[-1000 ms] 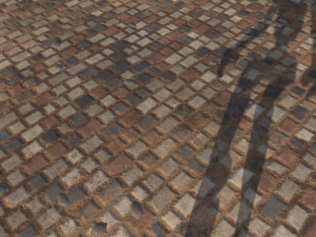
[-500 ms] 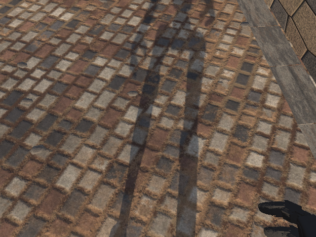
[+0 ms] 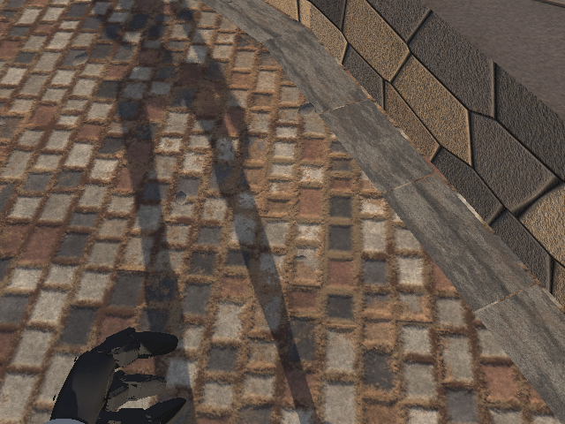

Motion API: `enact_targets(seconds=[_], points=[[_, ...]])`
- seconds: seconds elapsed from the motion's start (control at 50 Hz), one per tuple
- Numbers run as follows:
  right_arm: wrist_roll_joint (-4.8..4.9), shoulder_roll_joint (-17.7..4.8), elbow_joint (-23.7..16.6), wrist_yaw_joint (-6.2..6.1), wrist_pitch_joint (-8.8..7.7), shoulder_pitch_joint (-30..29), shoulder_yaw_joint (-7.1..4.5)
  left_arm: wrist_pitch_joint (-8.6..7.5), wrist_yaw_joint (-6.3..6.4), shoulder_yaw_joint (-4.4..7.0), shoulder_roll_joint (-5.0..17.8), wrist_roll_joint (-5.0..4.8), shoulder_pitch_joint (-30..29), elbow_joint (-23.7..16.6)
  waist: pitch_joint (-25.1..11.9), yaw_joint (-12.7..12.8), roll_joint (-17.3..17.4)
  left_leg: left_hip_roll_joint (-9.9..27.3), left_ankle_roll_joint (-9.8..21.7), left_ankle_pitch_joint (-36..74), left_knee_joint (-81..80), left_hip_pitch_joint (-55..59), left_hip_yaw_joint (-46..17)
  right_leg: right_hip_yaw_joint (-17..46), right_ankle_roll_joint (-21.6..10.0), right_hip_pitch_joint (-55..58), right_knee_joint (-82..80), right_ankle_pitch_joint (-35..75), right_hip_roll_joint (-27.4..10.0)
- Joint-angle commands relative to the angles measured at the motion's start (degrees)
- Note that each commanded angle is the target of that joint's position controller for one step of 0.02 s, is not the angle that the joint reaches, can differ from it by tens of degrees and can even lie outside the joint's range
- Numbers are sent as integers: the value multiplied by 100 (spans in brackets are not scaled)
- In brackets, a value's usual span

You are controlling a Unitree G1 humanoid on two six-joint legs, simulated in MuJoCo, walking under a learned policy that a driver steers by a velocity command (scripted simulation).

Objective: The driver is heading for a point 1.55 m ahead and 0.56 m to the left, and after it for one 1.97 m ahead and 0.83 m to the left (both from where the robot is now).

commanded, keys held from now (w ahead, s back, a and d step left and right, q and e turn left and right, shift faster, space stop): w+q+shift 0.72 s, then w+shift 0.28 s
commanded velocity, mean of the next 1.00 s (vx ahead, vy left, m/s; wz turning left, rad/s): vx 1.00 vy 0.00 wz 0.73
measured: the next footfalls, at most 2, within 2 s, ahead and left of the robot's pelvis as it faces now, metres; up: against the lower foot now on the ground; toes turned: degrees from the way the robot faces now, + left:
right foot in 0.10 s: +0.29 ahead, -0.12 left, +0.00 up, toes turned +3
left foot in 0.54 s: +0.66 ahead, +0.16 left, +0.00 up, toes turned +30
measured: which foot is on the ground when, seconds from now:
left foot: down 0.00-0.10, up 0.12-0.52, down 0.54-0.96, up 0.98-1.00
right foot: up 0.00-0.08, down 0.10-0.52, up 0.54-0.92, down 0.94-1.00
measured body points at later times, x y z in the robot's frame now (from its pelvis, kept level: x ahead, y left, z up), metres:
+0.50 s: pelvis +0.47 +0.04 -0.03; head +0.50 +0.06 +0.42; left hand +0.32 +0.28 -0.16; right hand +0.79 -0.09 -0.09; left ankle +0.63 +0.16 -0.71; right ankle +0.26 -0.13 -0.72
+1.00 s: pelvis +0.91 +0.24 -0.02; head +0.93 +0.25 +0.43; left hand +0.89 +0.56 -0.09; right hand +1.13 +0.02 -0.14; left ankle +0.67 +0.16 -0.66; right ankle +1.07 +0.22 -0.73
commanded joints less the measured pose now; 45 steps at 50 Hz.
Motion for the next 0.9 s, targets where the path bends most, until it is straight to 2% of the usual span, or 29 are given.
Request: enact_targets(seconds=[0.02,0.04,0.06,0.08,0.1,0.12,0.14,0.16,0.18,0.22,0.28,0.34,0.4,0.44,0.46,0.48,0.5,0.52,0.54,0.56,0.58,0.6,0.62,0.66,0.72,0.76,0.8,0.86,0.9], points=[[54,-1261,-480,-15,-143,-666,-236,-76,92,136,564,-24,-113,-296,322,698,480,1267,748,4496,-252,-1385,-730,-345,-51,1977,-668,293,394],[37,-1363,-423,-30,-119,-565,-253,-90,174,217,729,11,276,-174,-71,862,591,1250,651,5413,485,-1072,-683,-357,-107,2498,-732,-98,581],[-1,-1463,-398,-56,-65,-594,-274,-110,263,321,904,28,1232,122,-620,1319,669,1176,567,5716,1742,-1163,-633,-340,-162,3539,-785,-491,720],[-1,-1423,-445,-63,-37,-730,-269,-125,369,441,1114,64,2230,406,-1102,1825,619,947,488,4811,3228,-1973,-605,-60,-194,4845,-761,-727,327],[-54,-809,-632,-63,-50,-723,-147,-143,494,603,1578,208,3197,530,-1891,1981,-210,548,511,2098,5260,-2968,-417,1439,-257,5967,-873,-2739,-1127],[254,-152,-897,-64,-21,-146,-16,-103,483,655,1786,261,3041,465,-2743,1387,-1478,54,423,-791,7105,-4381,-452,4417,-779,6709,-2033,-4211,-2525],[158,-677,-938,-100,53,-687,-103,-44,467,663,1409,109,2519,421,-2003,1361,-881,390,487,-250,7355,-5033,-462,4394,-819,6000,-2535,-4603,-2214],[72,-753,-961,-68,109,-1212,-136,-89,458,545,877,53,2101,434,-986,1263,-371,654,470,193,7044,-5201,-439,3255,-730,5156,-2460,-3719,-1909],[36,-633,-964,-15,160,-1389,-122,-133,435,517,667,56,1993,545,-466,1114,-117,811,426,306,6797,-5039,-418,2482,-661,4442,-2578,-2592,-1691],[-103,-396,-986,93,361,-1351,-115,-226,447,475,498,-16,2054,761,-97,762,-326,1010,321,288,6542,-4664,-433,1385,-465,3616,-2806,-1620,-1432],[-165,-213,-1303,208,579,-2015,-80,-357,398,446,275,-186,2162,1038,285,606,-199,1173,241,607,6343,-5137,-269,245,-255,3454,-3194,-727,-1194],[-146,-190,-1753,337,563,-2769,19,-446,388,461,349,-145,1995,1112,591,454,-305,1150,285,1679,5282,-4990,36,-910,-128,3081,-3374,398,-876],[-128,-297,-1941,467,527,-3387,79,-459,449,516,676,-153,2197,1196,749,537,78,756,543,2413,3758,-4145,788,-1629,42,3209,-3563,1750,-679],[-119,-466,-1872,460,500,-3279,49,-392,502,579,1021,-159,2457,1204,470,426,-27,268,722,2291,3400,-3592,1167,-1763,156,3912,-2877,4348,-761],[-103,-602,-1774,422,494,-2948,10,-298,553,628,1221,-143,2503,1162,198,222,-218,39,802,1930,3373,-3226,1268,-1750,198,4232,-2250,5482,-850],[-97,-787,-1609,372,489,-2282,-64,-177,596,681,1405,-106,2401,1097,-191,-172,-370,-136,913,1554,3392,-2518,1223,-1700,188,4297,-1267,6164,-973],[-102,-1021,-1320,300,489,-1230,-194,-57,614,728,1536,-69,2172,989,-698,-697,-444,-248,1090,1150,3402,-1407,1020,-1558,103,4006,127,6266,-1104],[-103,-1288,-958,165,492,-189,-367,18,571,735,1511,-20,2055,919,-1110,-1047,-187,-314,1244,708,3072,-27,610,-1459,85,3194,1982,4939,-966],[31,-1660,-936,23,576,-571,-540,-11,447,613,898,-9,1938,828,-598,-611,1128,281,1462,445,2638,444,-542,-1389,270,1567,4304,-945,194],[-195,-2417,-1260,33,658,-1064,-645,-136,428,480,616,-94,2476,98,-1521,221,1905,1643,2732,546,1818,2037,-3917,-387,565,-701,6005,-2904,728],[-159,-2192,-1441,-35,676,-979,-661,-305,446,437,868,-41,1871,-38,-1705,-147,647,1892,2734,-604,771,1910,-4846,462,476,-1221,5770,-2392,427],[-128,-1824,-1309,-98,622,-1126,-588,-383,444,417,926,-58,1628,-30,-717,89,-29,1798,2408,-727,428,844,-4516,522,426,-1174,5019,-2066,118],[-102,-1571,-1209,-116,542,-1290,-513,-367,452,392,859,-11,1530,-29,-208,438,-389,1544,2147,-213,422,-160,-3961,493,448,-748,4310,-1968,-114],[-71,-1300,-1253,-153,358,-1617,-389,-105,454,343,777,161,1725,55,157,885,-451,1040,1971,676,402,-1628,-3015,477,611,120,3585,-2120,-329],[-21,-1270,-1287,-93,179,-1645,-362,99,383,258,560,144,1103,-274,456,891,-236,523,1870,1020,111,-2830,-2311,164,799,657,2047,-1769,-447],[-19,-1216,-1273,-63,128,-1608,-376,69,289,148,320,32,549,-485,527,699,-4,213,1583,1316,18,-3095,-1845,-34,736,1163,760,-395,-365],[53,-1183,-1184,-3,67,-1366,-384,30,242,123,262,-70,335,-496,354,428,175,271,1328,2030,-56,-2839,-1721,-173,560,1754,-113,861,-189],[47,-1231,-1009,-28,45,-1011,-393,-9,260,214,510,-63,149,-514,244,212,301,644,1107,3101,218,-1491,-1799,-177,298,1675,-833,947,-29],[-27,-1483,-942,-91,68,-972,-426,-35,331,369,809,-37,727,-341,-200,503,406,799,885,5010,1194,-627,-1725,-283,117,2128,-948,13,349]])
Velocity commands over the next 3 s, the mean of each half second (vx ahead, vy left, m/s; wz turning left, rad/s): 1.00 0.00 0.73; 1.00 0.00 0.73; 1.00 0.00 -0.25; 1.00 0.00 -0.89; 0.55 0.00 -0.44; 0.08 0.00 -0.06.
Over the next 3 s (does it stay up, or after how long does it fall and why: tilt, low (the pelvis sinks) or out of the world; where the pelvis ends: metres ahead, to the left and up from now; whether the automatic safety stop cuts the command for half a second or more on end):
stays up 2.11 0.82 0.00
